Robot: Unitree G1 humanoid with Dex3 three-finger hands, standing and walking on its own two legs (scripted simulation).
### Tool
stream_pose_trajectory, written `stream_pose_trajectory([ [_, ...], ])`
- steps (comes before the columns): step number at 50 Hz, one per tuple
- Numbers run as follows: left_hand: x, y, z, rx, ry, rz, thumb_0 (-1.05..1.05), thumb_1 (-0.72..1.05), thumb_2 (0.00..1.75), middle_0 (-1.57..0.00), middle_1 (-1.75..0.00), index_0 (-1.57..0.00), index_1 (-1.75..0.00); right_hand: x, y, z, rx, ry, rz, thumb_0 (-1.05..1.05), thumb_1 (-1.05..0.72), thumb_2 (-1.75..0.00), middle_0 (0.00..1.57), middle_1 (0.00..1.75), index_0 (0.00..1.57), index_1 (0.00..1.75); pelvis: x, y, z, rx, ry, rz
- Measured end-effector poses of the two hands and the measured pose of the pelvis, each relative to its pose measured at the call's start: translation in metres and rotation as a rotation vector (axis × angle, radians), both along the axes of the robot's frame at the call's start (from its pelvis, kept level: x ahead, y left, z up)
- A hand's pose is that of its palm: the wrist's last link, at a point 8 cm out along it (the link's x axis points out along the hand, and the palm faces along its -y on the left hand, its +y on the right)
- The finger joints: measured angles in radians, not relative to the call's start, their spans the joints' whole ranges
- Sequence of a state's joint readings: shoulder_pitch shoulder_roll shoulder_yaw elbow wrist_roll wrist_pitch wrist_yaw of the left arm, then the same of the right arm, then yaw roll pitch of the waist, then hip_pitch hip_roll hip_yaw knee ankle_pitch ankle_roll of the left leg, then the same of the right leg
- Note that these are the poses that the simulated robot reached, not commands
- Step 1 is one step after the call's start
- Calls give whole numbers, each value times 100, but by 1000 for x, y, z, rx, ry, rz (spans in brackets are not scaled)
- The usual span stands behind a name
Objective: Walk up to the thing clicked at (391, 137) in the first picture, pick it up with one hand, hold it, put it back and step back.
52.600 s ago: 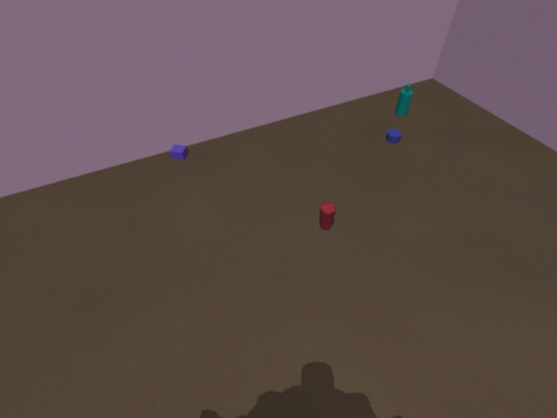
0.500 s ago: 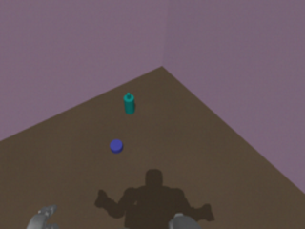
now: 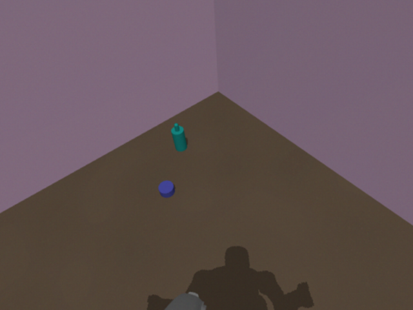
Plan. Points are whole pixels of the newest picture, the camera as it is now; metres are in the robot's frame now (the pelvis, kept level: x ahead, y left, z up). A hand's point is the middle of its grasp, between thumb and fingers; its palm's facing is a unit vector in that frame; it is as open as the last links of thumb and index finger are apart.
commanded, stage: step back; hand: left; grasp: from above
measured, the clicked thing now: (166, 189) +0.84 +0.36 -0.74
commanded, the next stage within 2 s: stand in 1.54 s
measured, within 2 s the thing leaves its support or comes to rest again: neither
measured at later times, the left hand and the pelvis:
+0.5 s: hand out of the picture -0.08 +0.26 -0.15, palm faces +0.08 -0.92 -0.39, open 7.4 cm; pelvis -0.17 -0.01 -0.01, yaw +4 degrees
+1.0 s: hand out of the picture -0.21 +0.28 -0.14, palm faces +0.07 -0.91 -0.41, open 7.4 cm; pelvis -0.24 -0.01 +0.00, yaw +5 degrees
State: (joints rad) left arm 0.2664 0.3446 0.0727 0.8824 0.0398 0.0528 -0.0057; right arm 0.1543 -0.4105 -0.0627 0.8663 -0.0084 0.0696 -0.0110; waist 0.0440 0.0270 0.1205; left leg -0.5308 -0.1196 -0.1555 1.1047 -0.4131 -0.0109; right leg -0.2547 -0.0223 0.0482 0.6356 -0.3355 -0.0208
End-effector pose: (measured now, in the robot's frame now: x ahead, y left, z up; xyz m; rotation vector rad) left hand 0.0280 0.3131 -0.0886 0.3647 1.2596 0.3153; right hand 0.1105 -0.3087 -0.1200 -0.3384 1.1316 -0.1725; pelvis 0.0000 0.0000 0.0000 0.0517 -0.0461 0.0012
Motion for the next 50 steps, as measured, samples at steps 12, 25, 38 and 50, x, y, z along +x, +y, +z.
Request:
stream_pose_trajectory([
  [12,-7,13,-9,25,-220,-39,1,90,90,-21,-30,-21,-30,-116,3,-16,-54,181,71,0,-90,-90,20,30,20,30,-86,0,-16,-26,10,129],
  [25,-124,-10,-21,-44,-129,-5,1,91,90,-21,-30,-20,-30,-146,-2,16,-60,-10,110,0,-90,-90,20,30,20,30,-171,-14,-5,-56,18,70],
  [38,-245,-27,-8,-1,-37,31,1,90,90,-21,-30,-21,-30,-226,-21,-3,9,15,55,0,-90,-90,20,30,20,30,-229,-28,-4,-41,-5,49],
  [50,-252,6,-14,-29,-37,29,1,91,90,-20,-30,-20,-30,-289,0,9,-1,93,35,0,-90,-90,20,30,20,30,-244,-10,2,-36,-4,80],
])
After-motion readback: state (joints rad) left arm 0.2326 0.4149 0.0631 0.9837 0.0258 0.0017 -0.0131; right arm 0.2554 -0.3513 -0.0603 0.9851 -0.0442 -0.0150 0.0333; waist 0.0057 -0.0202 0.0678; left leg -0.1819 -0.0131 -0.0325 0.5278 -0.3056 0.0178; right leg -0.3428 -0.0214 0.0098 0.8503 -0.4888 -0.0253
